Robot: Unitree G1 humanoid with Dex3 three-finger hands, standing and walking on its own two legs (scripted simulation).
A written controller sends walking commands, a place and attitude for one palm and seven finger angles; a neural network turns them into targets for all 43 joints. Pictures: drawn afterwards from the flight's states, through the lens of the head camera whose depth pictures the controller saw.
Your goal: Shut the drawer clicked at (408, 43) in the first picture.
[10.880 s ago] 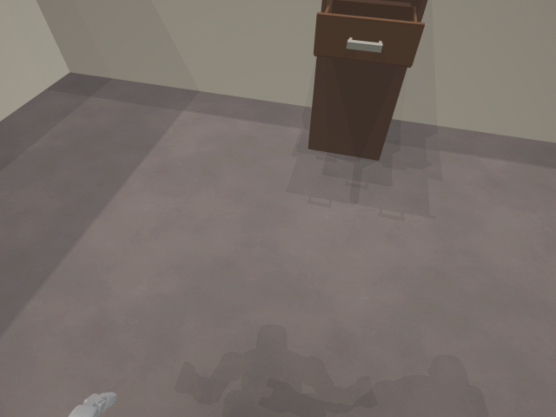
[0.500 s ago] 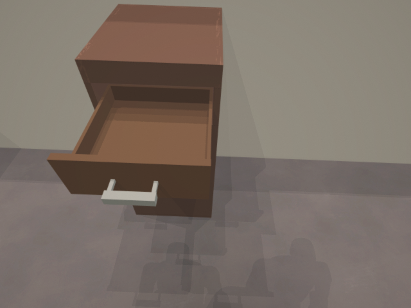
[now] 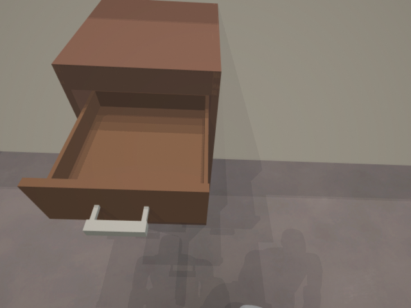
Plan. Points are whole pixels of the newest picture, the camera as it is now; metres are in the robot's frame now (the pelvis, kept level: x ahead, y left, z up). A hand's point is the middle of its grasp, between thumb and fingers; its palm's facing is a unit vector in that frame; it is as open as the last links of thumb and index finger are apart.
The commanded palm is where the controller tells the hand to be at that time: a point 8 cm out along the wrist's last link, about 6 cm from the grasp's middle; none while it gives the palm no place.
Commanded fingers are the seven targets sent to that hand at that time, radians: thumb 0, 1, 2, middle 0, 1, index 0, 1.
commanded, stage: come to a stop and stand still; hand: left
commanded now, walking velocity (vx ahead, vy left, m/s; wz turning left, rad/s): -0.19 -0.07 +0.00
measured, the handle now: (119, 219) +0.29 +0.19 -0.01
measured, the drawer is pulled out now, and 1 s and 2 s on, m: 0.30 0.30 0.30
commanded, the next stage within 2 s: look again from close up in 1.20 s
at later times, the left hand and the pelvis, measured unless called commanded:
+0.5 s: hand out of the picture +0.08 +0.16 -0.17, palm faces +0.08 -0.98 -0.18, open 7.2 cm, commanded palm none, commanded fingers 0.00 0.90 0.90 -0.20 -0.30 -0.20 -0.30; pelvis +0.00 -0.02 +0.00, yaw +1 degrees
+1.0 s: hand out of the picture -0.02 +0.15 -0.17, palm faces +0.03 -0.98 -0.20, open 7.4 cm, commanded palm none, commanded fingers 0.00 0.90 0.90 -0.20 -0.30 -0.20 -0.30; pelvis -0.02 -0.02 +0.00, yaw +1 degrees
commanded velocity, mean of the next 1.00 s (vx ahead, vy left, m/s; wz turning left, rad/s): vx -0.05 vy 0.02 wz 0.00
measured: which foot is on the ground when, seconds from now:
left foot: down 0.00-0.16, up 0.18-0.38, down 0.40-1.00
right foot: up 0.00-0.14, down 0.16-0.44, up 0.46-0.64, down 0.66-1.00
